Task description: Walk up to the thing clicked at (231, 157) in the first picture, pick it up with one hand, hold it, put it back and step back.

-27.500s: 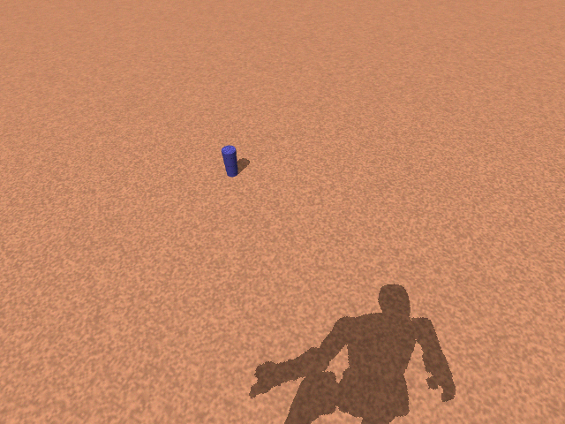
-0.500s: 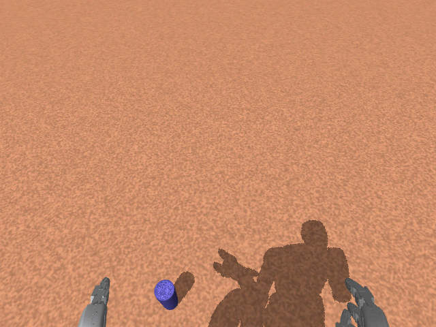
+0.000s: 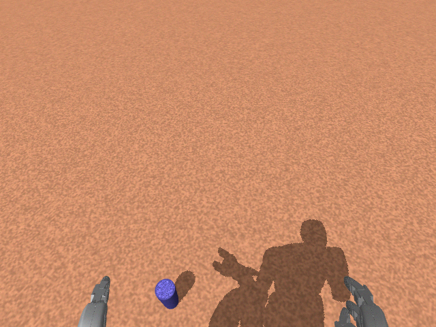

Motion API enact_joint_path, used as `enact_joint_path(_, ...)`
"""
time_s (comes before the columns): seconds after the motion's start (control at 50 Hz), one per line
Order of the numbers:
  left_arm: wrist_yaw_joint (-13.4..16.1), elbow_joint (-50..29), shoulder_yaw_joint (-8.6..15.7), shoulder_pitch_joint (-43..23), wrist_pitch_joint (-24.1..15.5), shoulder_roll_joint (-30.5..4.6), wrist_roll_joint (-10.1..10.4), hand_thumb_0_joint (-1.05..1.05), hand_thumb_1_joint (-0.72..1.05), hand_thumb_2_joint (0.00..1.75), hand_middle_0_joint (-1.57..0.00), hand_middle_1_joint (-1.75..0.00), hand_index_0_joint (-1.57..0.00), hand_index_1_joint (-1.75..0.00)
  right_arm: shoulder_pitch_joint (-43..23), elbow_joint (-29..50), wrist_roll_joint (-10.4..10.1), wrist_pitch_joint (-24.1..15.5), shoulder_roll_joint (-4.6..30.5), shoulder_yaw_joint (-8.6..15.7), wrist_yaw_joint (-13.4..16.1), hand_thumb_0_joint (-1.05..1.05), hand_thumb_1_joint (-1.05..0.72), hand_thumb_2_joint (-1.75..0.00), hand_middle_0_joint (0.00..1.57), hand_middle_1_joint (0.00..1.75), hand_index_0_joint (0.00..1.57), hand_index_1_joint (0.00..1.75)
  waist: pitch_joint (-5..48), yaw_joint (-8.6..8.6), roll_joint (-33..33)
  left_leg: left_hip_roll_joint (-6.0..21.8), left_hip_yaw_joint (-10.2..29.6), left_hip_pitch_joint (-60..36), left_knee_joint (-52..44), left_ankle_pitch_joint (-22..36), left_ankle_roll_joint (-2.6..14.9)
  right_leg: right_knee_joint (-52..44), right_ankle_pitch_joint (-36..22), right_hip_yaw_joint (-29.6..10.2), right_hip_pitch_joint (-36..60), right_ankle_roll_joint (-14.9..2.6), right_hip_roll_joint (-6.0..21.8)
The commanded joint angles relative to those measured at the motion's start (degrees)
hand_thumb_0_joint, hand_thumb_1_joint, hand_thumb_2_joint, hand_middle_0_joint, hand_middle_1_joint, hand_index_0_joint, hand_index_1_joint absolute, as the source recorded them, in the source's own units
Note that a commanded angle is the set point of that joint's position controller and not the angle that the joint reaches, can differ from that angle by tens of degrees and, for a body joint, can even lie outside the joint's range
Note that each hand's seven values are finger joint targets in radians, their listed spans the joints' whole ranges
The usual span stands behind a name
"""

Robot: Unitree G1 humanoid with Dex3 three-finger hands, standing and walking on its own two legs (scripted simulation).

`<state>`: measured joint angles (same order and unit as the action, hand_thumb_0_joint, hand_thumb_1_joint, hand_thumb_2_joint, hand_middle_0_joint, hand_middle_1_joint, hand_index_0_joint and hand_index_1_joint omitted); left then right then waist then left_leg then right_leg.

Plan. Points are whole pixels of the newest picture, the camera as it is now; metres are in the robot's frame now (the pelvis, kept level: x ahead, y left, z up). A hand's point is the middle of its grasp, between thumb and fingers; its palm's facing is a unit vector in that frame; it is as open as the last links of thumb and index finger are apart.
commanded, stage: home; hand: left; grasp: from the side
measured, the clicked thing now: (168, 295) +0.38 +0.23 -0.64
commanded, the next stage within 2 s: stand in 0.36 s
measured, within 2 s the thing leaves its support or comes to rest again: neither
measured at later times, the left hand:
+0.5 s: hand (128, 326) +0.17 +0.18 -0.06, palm faces +0.11 -0.95 -0.29, open 17.4 cm
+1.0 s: hand out of the picture +0.11 +0.24 -0.11, palm faces -0.01 -0.94 -0.35, open 8.1 cm
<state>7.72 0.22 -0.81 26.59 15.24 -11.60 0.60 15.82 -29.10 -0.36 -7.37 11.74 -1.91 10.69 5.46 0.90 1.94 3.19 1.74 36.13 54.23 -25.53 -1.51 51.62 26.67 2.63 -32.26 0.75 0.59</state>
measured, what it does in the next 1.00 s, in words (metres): stands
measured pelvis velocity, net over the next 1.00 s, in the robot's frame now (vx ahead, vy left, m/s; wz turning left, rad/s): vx -0.01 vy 0.00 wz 0.01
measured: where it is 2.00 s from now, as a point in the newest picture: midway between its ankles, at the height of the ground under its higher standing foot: outside the picture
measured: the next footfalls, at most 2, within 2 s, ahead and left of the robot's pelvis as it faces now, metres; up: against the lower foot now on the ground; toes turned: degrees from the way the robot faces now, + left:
none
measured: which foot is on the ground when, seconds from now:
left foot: down 0.00-1.00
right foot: down 0.00-1.00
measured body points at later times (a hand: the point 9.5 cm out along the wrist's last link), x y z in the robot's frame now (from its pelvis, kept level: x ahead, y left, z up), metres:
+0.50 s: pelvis +0.00 +0.00 +0.00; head +0.03 +0.00 +0.45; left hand +0.16 +0.23 -0.04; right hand +0.17 -0.24 -0.07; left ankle +0.02 +0.13 -0.69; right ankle -0.01 -0.13 -0.69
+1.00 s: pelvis -0.01 +0.00 +0.02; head +0.01 +0.01 +0.47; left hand +0.11 +0.28 -0.08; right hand +0.12 -0.28 -0.09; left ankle +0.02 +0.13 -0.69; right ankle -0.01 -0.13 -0.69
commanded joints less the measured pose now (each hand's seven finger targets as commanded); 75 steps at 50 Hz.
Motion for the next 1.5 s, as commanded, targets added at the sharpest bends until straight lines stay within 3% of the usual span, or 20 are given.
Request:
enact_joint_path(0.0, 0.26, -6.75, 2.35, 1.43, -2.73, -3.75, -0.38, 0.0, -0.57, 0.04, -0.05, -0.05, -0.05, -0.05, -3.67, 8.64, 0.01, -3.29, 6.35, 2.91, 0.46, 0.0, -0.9, -0.9, 0.2, 0.3, 0.2, 0.3, 4.78, 0.46, -1.49, -2.01, -1.57, -6.4, -8.57, 11.74, 1.57, -8.48, -11.71, 1.24, 1.46, -0.89, -2.15)
enact_joint_path(0.04, 0.61, -13.77, 4.35, -4.04, -3.56, -7.17, -0.27, 0.0, -0.55, 0.06, -0.05, -0.06, -0.05, -0.06, -3.77, 8.68, -0.08, -3.14, 6.67, 3.19, 0.53, 0.0, -0.9, -0.9, 0.2, 0.3, 0.2, 0.3, 6.67, 0.01, 1.63, -2.28, -1.83, -7.09, -8.49, 12.49, 1.44, -8.52, -12.61, 0.95, 1.86, -1.01, -1.79)
enact_joint_path(0.12, 0.19, -6.28, 2.08, 2.04, -2.86, -3.24, -0.38, 0.0, -0.57, 0.04, -0.05, -0.05, -0.05, -0.05, -3.71, 8.42, 0.13, -3.26, 6.15, 2.89, 0.3, 0.0, -0.9, -0.9, 0.2, 0.3, 0.2, 0.3, 4.76, 0.47, -2.01, -2.15, -1.67, -6.19, -8.44, 11.54, 1.67, -8.75, -11.65, 1.19, 1.42, -0.8, -2.05)
enact_joint_path(0.18, 0.5, -13.21, 4.86, -2.93, -3.53, -7.31, -0.39, 0.0, -0.54, 0.06, -0.05, -0.06, -0.05, -0.06, -3.59, 8.64, 0.01, -3.09, 6.99, 3.47, 0.32, 0.0, -0.9, -0.9, 0.2, 0.3, 0.2, 0.3, 7.72, 0.09, 0.57, -2.11, -1.59, -7.53, -8.47, 12.85, 1.49, -8.28, -12.75, 1.07, 2.45, -1.0, -1.94)
enact_joint_path(0.22, 0.15, -7.16, 2.71, 0.9, -2.8, -4.28, -0.37, 0.0, -0.56, 0.05, -0.05, -0.05, -0.05, -0.05, -3.87, 8.67, 0.05, -3.16, 6.47, 3.02, 0.18, 0.0, -0.9, -0.9, 0.2, 0.3, 0.2, 0.3, 4.93, 0.57, -0.37, -2.2, -1.67, -6.17, -8.53, 11.37, 1.6, -8.6, -11.49, 1.12, 1.29, -0.86, -1.98)
enact_joint_path(0.28, 0.61, -13.06, 4.6, -3.54, -3.56, -7.17, -0.45, 0.0, -0.57, 0.05, -0.05, -0.05, -0.05, -0.05, -3.4, 8.48, 0.09, -3.02, 6.68, 3.35, 0.45, 0.0, -0.9, -0.9, 0.2, 0.3, 0.2, 0.3, 7.96, 0.07, 1.02, -2.09, -1.68, -7.76, -8.45, 13.29, 1.48, -8.14, -13.35, 0.95, 2.82, -0.96, -1.86)
enact_joint_path(0.34, 0.3, -9.12, 2.34, -0.92, -2.92, -4.46, -0.37, 0.0, -0.54, 0.06, -0.05, -0.06, -0.05, -0.06, -3.47, 8.54, 0.13, -3.04, 6.6, 3.15, 0.36, 0.0, -0.9, -0.9, 0.2, 0.3, 0.2, 0.3, 5.76, 0.66, 0.14, -1.98, -1.63, -7.59, -8.5, 13.71, 1.46, -8.12, -13.68, 1.13, 1.89, -0.91, -1.99)
enact_joint_path(0.4, 0.69, -12.77, 4.5, -3.71, -3.34, -7.32, -0.37, 0.0, -0.56, 0.05, -0.05, -0.05, -0.05, -0.05, -3.48, 8.49, 0.1, -3.07, 7.09, 3.44, 0.53, 0.0, -0.9, -0.9, 0.2, 0.3, 0.2, 0.3, 6.67, 0.39, -0.01, -2.1, -1.68, -7.53, -8.29, 13.57, 1.6, -8.43, -13.68, 1.01, 2.24, -0.9, -1.81)
enact_joint_path(0.44, 0.42, -10.96, 3.37, -1.99, -3.02, -5.67, -0.29, 0.0, -0.54, 0.06, -0.05, -0.06, -0.05, -0.06, -3.5, 8.67, 0.11, -3.2, 6.61, 3.12, 0.46, 0.0, -0.9, -0.9, 0.2, 0.3, 0.2, 0.3, 5.17, 0.7, -0.9, -2.22, -2.05, -7.0, -7.96, 12.94, 1.74, -9.02, -13.35, 0.85, 1.81, -0.65, -1.72)
enact_joint_path(0.5, 0.39, -9.71, 3.29, -1.47, -3.02, -5.11, -0.43, 0.0, -0.3, 0.3, -0.2, -0.3, -0.2, -0.3, -3.84, 8.68, 0.3, -3.06, 6.63, 3.18, 0.41, 0.0, -0.9, -0.9, 0.2, 0.3, 0.2, 0.3, 5.57, 0.45, 0.0, -2.18, -1.81, -6.68, -8.55, 11.53, 1.62, -8.93, -11.8, 1.02, 1.74, -0.87, -1.8)
enact_joint_path(0.64, 0.38, -8.68, 2.98, -0.2, -3.08, -4.61, -0.37, 0.0, 0.26, 0.86, -0.2, -0.3, -0.2, -0.3, -3.5, 8.52, 0.21, -3.11, 6.49, 3.1, 0.5, 0.0, -0.9, -0.9, 0.2, 0.3, 0.2, 0.3, 5.94, 0.43, -1.47, -2.28, -2.12, -6.75, -8.05, 12.4, 1.82, -8.99, -12.95, 0.76, 2.42, -0.69, -1.63)
enact_joint_path(0.72, 0.62, -11.33, 3.94, -2.46, -3.35, -6.15, -0.44, 0.0, 0.58, 0.9, -0.2, -0.3, -0.2, -0.3, -3.49, 8.55, 0.17, -3.04, 6.72, 3.25, 0.45, 0.0, -0.9, -0.9, 0.2, 0.3, 0.2, 0.3, 6.09, 0.08, 0.85, -2.09, -1.81, -7.18, -9.02, 11.52, 1.53, -8.52, -11.59, 0.99, 2.11, -1.03, -1.81)
enact_joint_path(0.74, -2.13, 8.77, 6.07, -11.89, -9.68, -12.86, -6.08, 0.0, 0.66, 0.9, -0.2, -0.3, -0.2, -0.3, -5.74, -4.35, 6.23, 0.76, 14.86, 5.25, -2.96, 0.0, -0.9, -0.9, 0.2, 0.3, 0.2, 0.3, -1.5, -1.66, -3.16, -0.18, 2.53, -8.1, -11.77, 20.16, 3.74, -9.49, -12.73, -3.25, 9.16, -3.65, 3.11)
enact_joint_path(0.76, -3.63, 15.24, 6.36, -9.14, -12.28, -13.12, -6.5, 0.0, 0.74, 0.9, -0.2, -0.3, -0.2, -0.3, -5.43, -6.67, 6.95, 2.35, 14.43, 5.87, -5.01, 0.0, -0.9, -0.9, 0.2, 0.3, 0.2, 0.3, 1.78, -2.34, -5.4, -0.41, 0.6, -10.42, -10.51, 20.29, 5.15, -10.71, -16.54, -5.44, 10.7, -4.79, 4.23)
enact_joint_path(0.8, -5.07, 19.69, 5.53, -9.32, -15.13, -15.34, -5.28, 0.0, 0.9, 0.9, -0.2, -0.3, -0.2, -0.3, -6.3, -7.04, 5.17, 3.44, 14.22, 6.2, -6.73, 0.0, -0.9, -0.9, 0.2, 0.3, 0.2, 0.3, 1.93, -1.43, -4.43, -0.7, 1.7, -12.44, -11.65, 18.25, 5.63, -12.27, -17.14, -8.18, 11.1, -5.92, 5.0)
enact_joint_path(0.88, -5.97, 28.15, 5.06, -13.76, -16.49, -14.88, -3.38, 0.0, 0.9, 0.9, -0.2, -0.3, -0.2, -0.3, -6.52, -11.11, 3.13, 3.74, 14.16, 6.48, -9.3, 0.0, -0.9, -0.9, 0.2, 0.3, 0.2, 0.3, 1.7, -1.76, -2.46, -0.57, 2.52, -16.04, -15.74, 15.93, 5.18, -14.64, -15.79, -6.51, 12.17, -4.25, 4.86)
enact_joint_path(1.0, -5.86, 39.36, 4.76, -15.9, -17.22, -15.09, -3.0, 0.0, 0.9, 0.9, -0.2, -0.3, -0.2, -0.3, -7.84, -16.66, 3.41, 4.73, 14.99, 6.31, -9.85, 0.0, -0.9, -0.9, 0.2, 0.3, 0.2, 0.3, -3.69, -1.83, 0.66, 1.28, 5.52, -16.47, -25.24, 10.46, 5.06, -18.61, -11.1, -4.19, 14.83, -2.97, 3.71)
enact_joint_path(1.14, -5.58, 49.06, 4.23, -16.41, -17.38, -16.94, -2.49, 0.0, 0.9, 0.9, -0.2, -0.3, -0.2, -0.3, -7.15, -23.27, 2.49, 5.4, 15.85, 5.71, -9.71, 0.0, -0.9, -0.9, 0.2, 0.3, 0.2, 0.3, -3.36, -1.24, -0.95, 1.55, 4.48, -22.71, -28.56, 19.17, 3.7, -26.01, -17.71, -5.28, 20.85, -2.66, 5.85)
enact_joint_path(1.42, -6.17, 60.42, 3.17, -17.63, -16.84, -18.22, -2.24, 0.0, 0.9, 0.9, -0.2, -0.3, -0.2, -0.3, -9.09, -31.02, 1.75, 6.43, 17.62, 5.2, -9.84, 0.0, -0.9, -0.9, 0.2, 0.3, 0.2, 0.3, -8.77, -1.47, -0.7, 2.44, 6.03, -22.74, -38.44, 7.51, 2.7, -33.4, -10.74, -4.52, 23.57, -1.28, 5.7)
enact_joint_path(1.48, -6.14, 61.66, 3.04, -17.41, -16.98, -18.13, -2.3, 0.0, 0.9, 0.9, -0.2, -0.3, -0.2, -0.3, -9.64, -31.63, 1.65, 6.38, 17.35, 4.98, -9.91, 0.0, -0.9, -0.9, 0.2, 0.3, 0.2, 0.3, -7.96, -1.63, -1.17, 2.51, 5.65, -24.88, -37.8, 10.43, 2.68, -34.06, -12.17, -4.76, 23.23, -1.26, 6.22)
